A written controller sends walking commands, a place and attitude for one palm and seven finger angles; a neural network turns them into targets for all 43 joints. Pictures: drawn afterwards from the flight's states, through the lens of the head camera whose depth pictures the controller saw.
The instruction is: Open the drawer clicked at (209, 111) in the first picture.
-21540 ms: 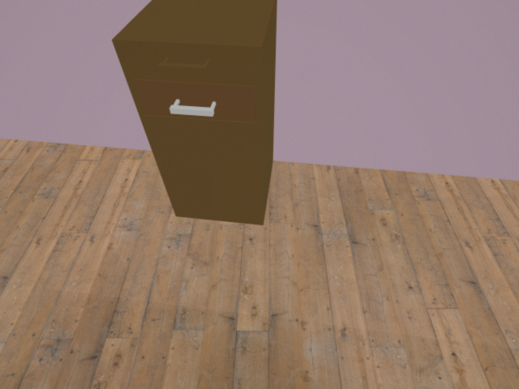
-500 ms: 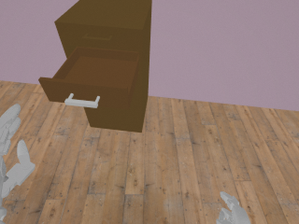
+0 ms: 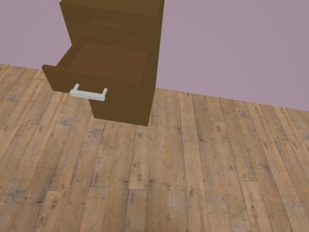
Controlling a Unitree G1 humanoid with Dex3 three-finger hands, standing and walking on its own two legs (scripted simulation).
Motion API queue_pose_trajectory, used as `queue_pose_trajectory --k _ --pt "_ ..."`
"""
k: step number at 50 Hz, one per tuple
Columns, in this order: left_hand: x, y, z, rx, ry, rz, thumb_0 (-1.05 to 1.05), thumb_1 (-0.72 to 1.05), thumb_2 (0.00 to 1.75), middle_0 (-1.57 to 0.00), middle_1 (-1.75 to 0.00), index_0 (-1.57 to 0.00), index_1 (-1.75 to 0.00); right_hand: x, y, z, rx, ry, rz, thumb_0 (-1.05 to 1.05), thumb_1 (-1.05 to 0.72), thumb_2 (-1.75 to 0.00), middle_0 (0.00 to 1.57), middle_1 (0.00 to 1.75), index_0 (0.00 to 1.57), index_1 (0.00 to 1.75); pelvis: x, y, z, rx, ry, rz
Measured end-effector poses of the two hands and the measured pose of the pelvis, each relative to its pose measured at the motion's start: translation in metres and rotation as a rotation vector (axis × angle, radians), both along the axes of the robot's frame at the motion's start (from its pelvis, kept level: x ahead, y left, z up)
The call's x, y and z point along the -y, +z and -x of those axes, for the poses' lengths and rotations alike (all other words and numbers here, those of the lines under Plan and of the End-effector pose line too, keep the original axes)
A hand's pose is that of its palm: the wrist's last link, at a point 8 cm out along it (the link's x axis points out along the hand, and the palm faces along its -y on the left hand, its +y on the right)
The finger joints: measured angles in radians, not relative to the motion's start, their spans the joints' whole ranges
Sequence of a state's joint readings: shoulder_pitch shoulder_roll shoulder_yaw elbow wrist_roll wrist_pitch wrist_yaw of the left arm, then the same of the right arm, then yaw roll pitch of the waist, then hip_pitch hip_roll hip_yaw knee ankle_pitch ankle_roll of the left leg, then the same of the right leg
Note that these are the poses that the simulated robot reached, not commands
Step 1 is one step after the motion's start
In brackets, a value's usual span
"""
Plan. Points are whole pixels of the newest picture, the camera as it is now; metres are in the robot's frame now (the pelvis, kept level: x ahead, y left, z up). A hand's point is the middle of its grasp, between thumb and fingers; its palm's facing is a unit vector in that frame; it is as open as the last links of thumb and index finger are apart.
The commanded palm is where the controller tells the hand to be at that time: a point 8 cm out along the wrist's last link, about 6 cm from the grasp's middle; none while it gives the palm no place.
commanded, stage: let the arm hang, fingers relaxed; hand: left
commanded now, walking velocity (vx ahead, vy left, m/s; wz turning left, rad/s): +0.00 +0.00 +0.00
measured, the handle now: (89, 91) +0.62 +0.30 -0.10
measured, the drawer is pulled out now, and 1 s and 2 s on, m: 0.30 0.30 0.30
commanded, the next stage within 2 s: look to check the result in 0.74 s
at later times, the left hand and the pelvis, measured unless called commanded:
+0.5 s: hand out of the picture +0.00 +0.18 -0.17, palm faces -0.01 -0.98 -0.21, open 7.4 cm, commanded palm none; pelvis +0.00 +0.00 +0.01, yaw -1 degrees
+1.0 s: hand out of the picture +0.01 +0.16 -0.17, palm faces +0.00 -0.98 -0.21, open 7.4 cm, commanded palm none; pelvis +0.00 -0.02 +0.01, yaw -2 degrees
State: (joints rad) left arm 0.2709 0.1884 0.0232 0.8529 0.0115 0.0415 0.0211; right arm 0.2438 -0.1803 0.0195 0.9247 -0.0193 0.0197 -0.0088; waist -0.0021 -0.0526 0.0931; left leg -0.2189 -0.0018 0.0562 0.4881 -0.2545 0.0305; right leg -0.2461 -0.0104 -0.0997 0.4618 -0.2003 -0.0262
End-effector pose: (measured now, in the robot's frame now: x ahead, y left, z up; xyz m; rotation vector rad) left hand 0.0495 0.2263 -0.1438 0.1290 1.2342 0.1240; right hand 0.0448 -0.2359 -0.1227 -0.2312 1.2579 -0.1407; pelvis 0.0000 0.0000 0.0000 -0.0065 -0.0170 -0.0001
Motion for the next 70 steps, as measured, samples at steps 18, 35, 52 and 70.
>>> queue_pose_trajectory --k 18,35,52,70 --pt "-0.021 0.015 0.070 -0.221 0.016 -0.089 0.00 0.91 0.90 -0.20 -0.30 -0.20 -0.30 -0.033 -0.026 0.070 -0.167 -0.092 -0.117 0.00 -0.91 -0.90 0.20 0.30 0.20 0.30 -0.005 0.005 0.005 0.018 -0.020 -0.007" --pt "0.014 0.006 0.046 -0.169 -0.005 -0.031 0.01 0.92 0.90 -0.20 -0.30 -0.20 -0.30 -0.023 -0.023 0.082 -0.183 -0.138 -0.104 0.00 -0.91 -0.90 0.19 0.30 0.20 0.30 0.007 0.006 0.002 0.017 -0.029 -0.013" --pt "0.023 0.010 0.044 -0.186 0.009 -0.049 0.00 0.91 0.90 -0.20 -0.30 -0.20 -0.30 -0.008 -0.024 0.073 -0.189 -0.134 -0.106 0.00 -0.91 -0.90 0.19 0.30 0.20 0.30 0.021 0.006 -0.005 0.014 -0.027 -0.015" --pt "0.033 0.011 0.025 -0.148 0.003 -0.058 0.00 0.91 0.90 -0.20 -0.30 -0.20 -0.30 0.014 -0.023 0.057 -0.166 -0.128 -0.089 0.00 -0.91 -0.90 0.19 0.30 0.20 0.30 0.034 0.007 -0.011 0.015 -0.027 -0.012"
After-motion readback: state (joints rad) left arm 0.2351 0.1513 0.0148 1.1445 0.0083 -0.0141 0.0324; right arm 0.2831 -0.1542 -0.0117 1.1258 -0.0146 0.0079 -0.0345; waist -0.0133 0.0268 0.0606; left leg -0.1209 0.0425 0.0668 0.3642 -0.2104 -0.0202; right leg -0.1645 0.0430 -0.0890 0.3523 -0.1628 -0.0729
